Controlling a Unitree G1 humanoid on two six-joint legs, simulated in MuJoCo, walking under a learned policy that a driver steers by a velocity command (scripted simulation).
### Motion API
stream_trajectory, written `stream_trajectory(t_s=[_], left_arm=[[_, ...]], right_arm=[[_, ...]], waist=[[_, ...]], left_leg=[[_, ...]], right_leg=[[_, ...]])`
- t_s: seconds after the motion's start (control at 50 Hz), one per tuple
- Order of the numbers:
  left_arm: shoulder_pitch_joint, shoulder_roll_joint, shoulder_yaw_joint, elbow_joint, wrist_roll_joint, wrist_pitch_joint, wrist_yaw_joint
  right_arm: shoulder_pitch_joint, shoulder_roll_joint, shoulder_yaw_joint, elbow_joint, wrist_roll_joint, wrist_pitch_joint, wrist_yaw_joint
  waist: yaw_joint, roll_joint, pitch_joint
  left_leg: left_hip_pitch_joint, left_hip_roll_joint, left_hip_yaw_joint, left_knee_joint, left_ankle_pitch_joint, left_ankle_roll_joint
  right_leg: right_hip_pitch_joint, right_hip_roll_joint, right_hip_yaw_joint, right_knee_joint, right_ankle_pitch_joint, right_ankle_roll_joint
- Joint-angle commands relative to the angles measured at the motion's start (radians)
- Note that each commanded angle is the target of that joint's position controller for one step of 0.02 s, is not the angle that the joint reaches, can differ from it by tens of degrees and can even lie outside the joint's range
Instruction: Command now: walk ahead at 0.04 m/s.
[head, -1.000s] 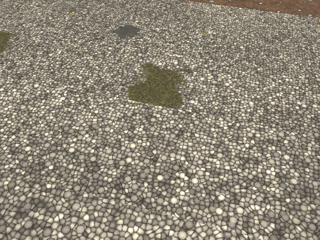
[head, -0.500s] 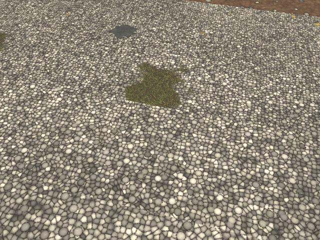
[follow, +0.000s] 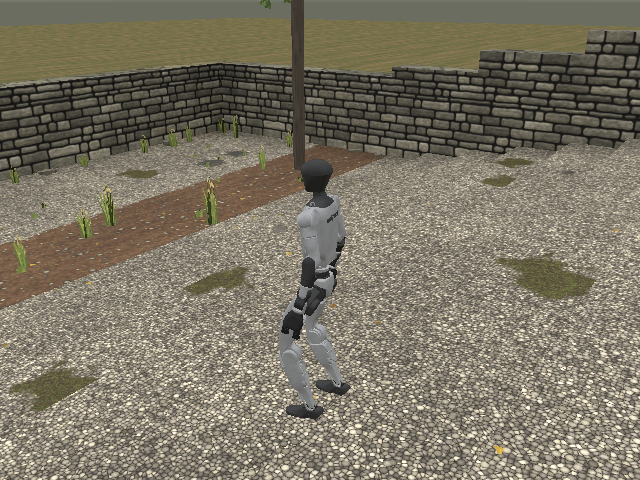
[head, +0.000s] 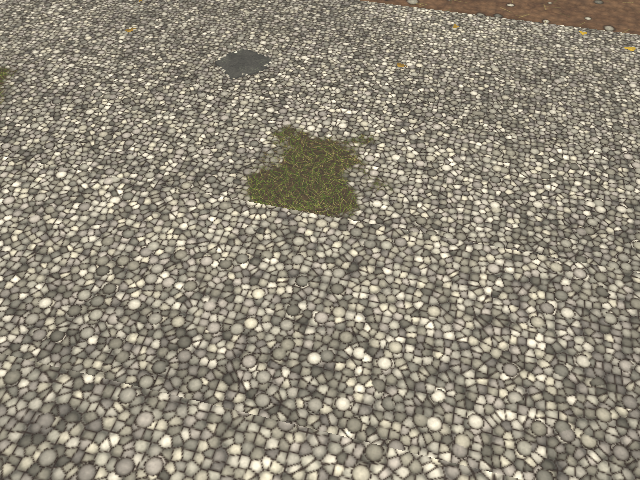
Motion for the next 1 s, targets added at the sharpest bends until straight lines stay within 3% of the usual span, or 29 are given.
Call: stream_trajectory(t_s=[0.02,0.04,0.08,0.16,0.18,0.22,0.24,0.26,0.28,0.3,0.32,0.34,0.38,0.4,0.46,0.6,0.64,0.66,0.68,0.7,0.72,0.74,0.76,0.8,0.82,0.88,0.94,0.96,1.0], left_arm=[[0.077,0.134,0.024,-0.01,0.005,-0.004,0.006],[0.096,0.16,0.036,-0.005,0.021,-0.001,0.013],[0.12,0.148,0.043,-0.006,0.049,0.001,0.025],[0.228,0.097,0.028,0.009,0.051,-0.017,0.05],[0.214,0.094,0.021,0.002,0.042,-0.01,0.052],[0.084,0.132,0.023,-0.04,0.051,0.007,0.037],[0.013,0.157,0.033,-0.071,0.074,0.01,0.025],[-0.033,0.1,0.023,-0.099,0.087,0.001,0.004],[-0.051,0.016,0.002,-0.111,0.072,-0.03,-0.018],[-0.139,0.013,0.003,-0.159,0.039,-0.063,-0.011],[-0.183,0.061,0.015,-0.164,0.034,-0.072,0.0],[-0.139,0.068,0.022,-0.15,0.051,-0.062,0.008],[-0.025,-0.046,-0.003,-0.122,0.083,-0.019,0.013],[-0.02,-0.059,-0.009,-0.122,0.086,-0.001,0.002],[-0.16,-0.06,-0.031,-0.198,0.065,0.024,-0.024],[-0.393,-0.002,-0.029,-0.285,0.06,0.017,-0.005],[-0.316,0.042,-0.009,-0.272,0.041,0.009,-0.001],[-0.135,0.089,0.011,-0.213,0.026,-0.002,0.003],[0.089,0.117,0.011,-0.16,0.03,-0.009,0.005],[0.373,0.138,0.007,-0.095,0.037,-0.009,0.006],[0.534,0.124,0.017,-0.013,0.077,-0.016,0.005],[0.352,0.154,0.032,-0.044,0.07,-0.04,0.012],[0.178,0.091,0.017,-0.081,0.059,-0.038,0.017],[0.073,-0.064,-0.033,-0.093,0.051,-0.038,0.029],[0.033,-0.086,-0.044,-0.102,0.048,-0.044,0.03],[0.025,-0.064,-0.04,-0.112,0.06,-0.085,0.027],[0.149,-0.024,-0.041,-0.063,0.075,-0.088,0.004],[0.198,-0.003,-0.041,-0.053,0.093,-0.084,-0.002],[0.311,-0.047,-0.056,-0.005,0.11,-0.08,0.005]], right_arm=[[0.046,-0.14,-0.027,-0.018,-0.005,-0.006,-0.006],[0.069,-0.168,-0.042,-0.015,-0.018,-0.004,-0.014],[0.059,-0.137,-0.045,-0.028,-0.038,-0.007,-0.029],[-0.05,0.012,-0.016,-0.094,-0.043,-0.027,-0.049],[-0.052,0.011,-0.018,-0.104,-0.047,-0.03,-0.051],[0.079,-0.014,-0.032,-0.083,-0.044,-0.041,-0.049],[0.221,-0.042,-0.044,-0.042,-0.055,-0.05,-0.046],[0.448,-0.11,-0.059,0.027,-0.068,-0.059,-0.052],[0.724,-0.133,-0.046,0.084,-0.089,-0.057,-0.041],[0.711,-0.126,-0.034,0.099,-0.111,-0.057,-0.031],[0.536,-0.081,-0.019,0.071,-0.108,-0.054,-0.019],[0.432,-0.037,-0.005,0.051,-0.096,-0.046,-0.01],[0.374,0.059,0.03,0.041,-0.091,-0.022,-0.024],[0.341,0.082,0.043,0.022,-0.084,-0.021,-0.026],[0.287,0.058,0.056,-0.008,-0.09,-0.037,-0.009],[0.507,0.002,0.04,0.049,-0.113,-0.017,0.007],[0.471,-0.048,0.018,0.028,-0.11,-0.01,0.002],[0.479,-0.053,0.01,0.025,-0.125,-0.012,0.005],[0.613,0.029,0.028,0.044,-0.139,-0.019,0.015],[0.644,0.099,0.059,0.013,-0.139,-0.03,0.056],[0.363,0.044,0.025,-0.067,-0.075,-0.026,0.061],[0.246,0.043,0.02,-0.114,-0.057,-0.038,0.034],[0.226,0.028,0.018,-0.123,-0.072,-0.045,0.002],[0.257,0.106,0.038,-0.14,-0.104,-0.03,-0.029],[0.283,0.133,0.041,-0.144,-0.107,-0.012,-0.032],[0.214,0.113,0.047,-0.203,-0.093,0.006,-0.031],[0.08,0.077,0.047,-0.275,-0.101,0.021,-0.02],[0.13,0.078,0.053,-0.259,-0.113,0.023,0.0],[0.075,0.05,0.05,-0.282,-0.106,0.022,0.006]], waist=[[-0.001,-0.003,-0.011],[-0.002,-0.011,0.025],[0.01,-0.036,0.129],[0.064,-0.144,0.138],[0.051,-0.125,0.148],[-0.045,-0.066,0.119],[-0.115,0.019,0.068],[-0.189,0.24,0.0],[-0.276,0.271,-0.041],[-0.258,0.126,0.123],[-0.18,0.02,0.166],[-0.115,0.009,0.14],[-0.012,0.023,0.16],[0.008,0.034,0.165],[0.01,0.067,0.16],[-0.041,0.113,0.137],[0.028,0.131,0.084],[0.076,0.103,-0.006],[0.091,-0.035,-0.236],[0.169,-0.188,-0.426],[0.26,-0.105,-0.252],[0.192,-0.025,-0.039],[0.126,0.01,0.021],[0.028,0.028,0.056],[-0.017,0.018,0.082],[-0.019,0.01,0.071],[0.023,0.004,0.052],[0.011,-0.008,0.047],[0.044,0.01,0.063]], left_leg=[[0.075,0.023,-0.027,-0.096,0.189,0.053],[0.052,0.024,-0.04,-0.113,-0.045,0.077],[-0.044,0.032,-0.085,-0.136,-0.299,0.123],[-0.238,-0.015,-0.001,0.072,-0.089,0.118],[-0.222,-0.013,0.012,0.065,-0.069,0.122],[0.094,-0.041,0.049,-0.03,-0.008,0.134],[0.272,-0.021,-0.028,-0.067,0.095,0.163],[0.582,0.128,-0.378,-0.205,0.273,0.28],[0.796,0.324,-0.726,-0.348,0.451,0.399],[0.779,0.411,-0.728,-0.376,0.45,0.396],[0.673,0.404,-0.594,-0.364,0.506,0.361],[0.576,0.369,-0.464,-0.373,0.534,0.341],[0.342,0.28,-0.293,-0.437,0.519,0.273],[0.257,0.238,-0.227,-0.486,0.471,0.247],[0.004,0.138,-0.087,-0.564,0.353,0.213],[0.301,0.247,-0.098,-0.492,0.603,0.197],[0.276,0.223,-0.049,-0.346,0.91,0.161],[0.171,0.172,-0.013,-0.143,0.98,0.108],[-0.107,0.077,-0.011,0.185,0.652,0.048],[-0.363,-0.081,-0.043,0.517,-0.126,0.013],[-0.543,-0.101,-0.157,0.872,-0.261,0.045],[-0.587,-0.006,-0.201,0.86,-0.114,0.077],[-0.476,0.054,-0.215,0.792,-0.003,0.092],[-0.324,0.121,-0.223,0.698,0.113,0.114],[-0.286,0.13,-0.214,0.652,0.099,0.114],[-0.307,0.15,-0.179,0.481,0.21,0.084],[-0.271,0.132,-0.118,0.268,0.455,0.028],[-0.249,0.117,-0.11,0.366,0.543,0.021],[-0.533,0.17,-0.239,0.279,0.673,0.008]], right_leg=[[-0.08,0.006,-0.007,-0.111,0.171,-0.033],[-0.104,-0.003,0.015,-0.139,-0.031,-0.068],[-0.137,-0.052,0.109,-0.215,-0.261,-0.154],[0.129,-0.259,0.4,-0.37,-0.146,-0.321],[0.135,-0.278,0.401,-0.367,-0.071,-0.323],[-0.058,-0.19,0.258,-0.258,0.004,-0.278],[-0.182,-0.071,0.127,-0.021,0.115,-0.232],[-0.474,0.089,-0.004,0.393,0.096,-0.125],[-0.756,0.151,0.154,0.671,-0.203,-0.105],[-0.939,0.119,0.319,0.735,-0.138,-0.129],[-0.916,0.062,0.294,0.734,-0.038,-0.137],[-0.815,0.029,0.253,0.688,0.018,-0.152],[-0.63,-0.011,0.234,0.589,0.193,-0.176],[-0.57,-0.017,0.201,0.523,0.281,-0.17],[-0.32,0.007,0.105,0.219,0.448,-0.136],[-0.333,0.086,0.053,0.025,0.37,-0.126],[-0.14,0.147,-0.017,0.003,0.338,-0.153],[0.108,0.151,0.005,0.057,0.43,-0.188],[0.575,0.038,0.2,0.085,0.628,-0.318],[0.859,-0.202,0.675,-0.155,0.413,-0.483],[0.743,-0.217,0.826,-0.303,0.201,-0.442],[0.433,-0.211,0.704,-0.326,0.128,-0.369],[0.185,-0.194,0.617,-0.356,0.125,-0.366],[-0.077,-0.172,0.498,-0.429,0.166,-0.345],[-0.172,-0.156,0.461,-0.47,0.155,-0.331],[-0.231,-0.105,0.33,-0.52,0.243,-0.321],[-0.246,-0.041,0.222,-0.469,0.331,-0.309],[-0.261,-0.03,0.208,-0.401,0.364,-0.303],[-0.003,-0.094,0.295,-0.296,0.393,-0.326]])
